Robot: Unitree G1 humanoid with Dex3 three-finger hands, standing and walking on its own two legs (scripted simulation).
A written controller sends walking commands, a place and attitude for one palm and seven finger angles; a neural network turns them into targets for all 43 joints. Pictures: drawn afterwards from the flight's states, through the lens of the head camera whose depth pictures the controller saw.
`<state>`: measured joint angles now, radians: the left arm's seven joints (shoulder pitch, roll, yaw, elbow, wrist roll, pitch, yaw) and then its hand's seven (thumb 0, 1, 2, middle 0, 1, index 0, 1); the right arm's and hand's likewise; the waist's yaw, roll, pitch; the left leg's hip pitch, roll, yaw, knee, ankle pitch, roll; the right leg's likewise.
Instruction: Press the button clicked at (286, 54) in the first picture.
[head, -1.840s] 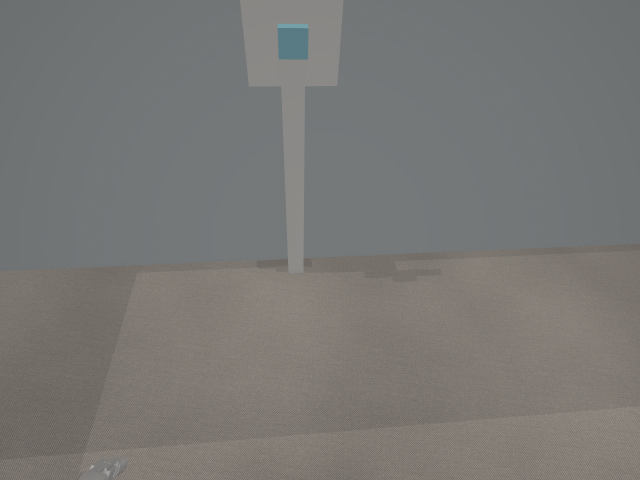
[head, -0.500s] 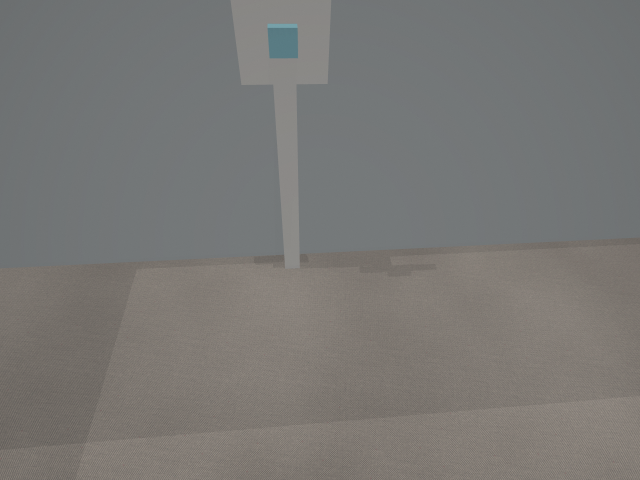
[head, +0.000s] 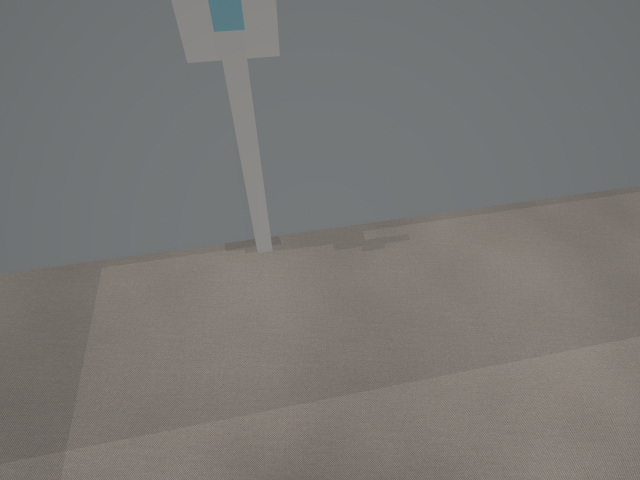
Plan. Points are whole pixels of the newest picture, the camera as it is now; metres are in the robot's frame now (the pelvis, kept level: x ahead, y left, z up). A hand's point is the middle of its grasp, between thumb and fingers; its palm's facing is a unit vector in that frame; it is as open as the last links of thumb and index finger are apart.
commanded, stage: walk to a spot facing it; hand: left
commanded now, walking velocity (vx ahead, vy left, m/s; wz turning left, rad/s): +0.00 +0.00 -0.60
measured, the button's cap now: (226, 11) +0.95 +0.28 +0.14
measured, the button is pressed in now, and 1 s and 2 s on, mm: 0 0 0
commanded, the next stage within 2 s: turn to face it in 1.26 s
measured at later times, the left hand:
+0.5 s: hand out of the picture +0.08 +0.18 -0.15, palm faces -0.13 -0.97 -0.21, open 7.4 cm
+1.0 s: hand (270, 301) +0.43 +0.13 -0.17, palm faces -0.53 -0.83 -0.17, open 7.4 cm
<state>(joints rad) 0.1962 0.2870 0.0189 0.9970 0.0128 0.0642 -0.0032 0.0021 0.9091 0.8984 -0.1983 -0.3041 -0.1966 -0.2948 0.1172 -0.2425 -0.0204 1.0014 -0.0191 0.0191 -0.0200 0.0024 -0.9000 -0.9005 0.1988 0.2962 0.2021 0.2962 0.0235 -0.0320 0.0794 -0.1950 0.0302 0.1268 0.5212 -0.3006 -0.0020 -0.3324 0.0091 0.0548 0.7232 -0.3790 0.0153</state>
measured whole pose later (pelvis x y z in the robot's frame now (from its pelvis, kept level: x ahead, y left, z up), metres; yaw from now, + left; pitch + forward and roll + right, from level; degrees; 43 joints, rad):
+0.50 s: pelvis +0.07 -0.01 +0.01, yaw -14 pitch +3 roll +0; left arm 0.41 0.19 0.04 0.99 0.02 -0.03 -0.01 0.00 0.91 0.90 -0.20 -0.30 -0.20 -0.30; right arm 0.16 -0.25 -0.07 0.94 -0.03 0.01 0.01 0.01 -0.90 -0.90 0.19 0.30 0.20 0.30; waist 0.06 0.00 0.00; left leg -0.48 0.07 0.01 0.85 -0.30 -0.07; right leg -0.15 0.08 0.15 0.36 -0.24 -0.05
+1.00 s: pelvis +0.23 +0.02 +0.00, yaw -33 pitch +1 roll -2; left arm 0.13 0.25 0.09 0.91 0.03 0.06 -0.03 0.00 0.92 0.90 -0.19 -0.30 -0.19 -0.29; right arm 0.39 -0.17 -0.03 1.02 -0.03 -0.03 -0.05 0.00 -0.91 -0.90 0.20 0.30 0.20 0.30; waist -0.03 -0.04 0.08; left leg -0.05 0.05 0.29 0.44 -0.41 0.05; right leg -0.60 -0.04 -0.07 1.02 -0.23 0.04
